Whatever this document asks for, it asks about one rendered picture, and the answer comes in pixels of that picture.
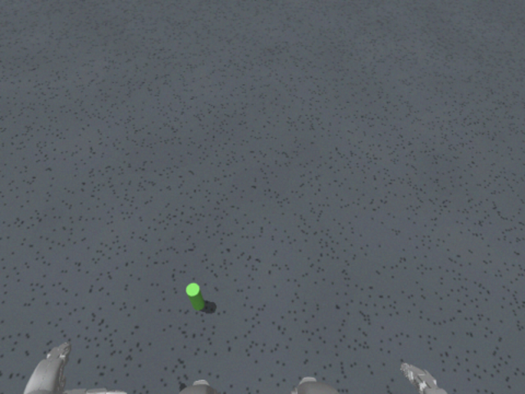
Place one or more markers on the can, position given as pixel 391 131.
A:
pixel 195 296

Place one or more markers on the left robot hand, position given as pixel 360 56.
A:
pixel 48 375

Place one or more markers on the right robot hand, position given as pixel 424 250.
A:
pixel 423 382

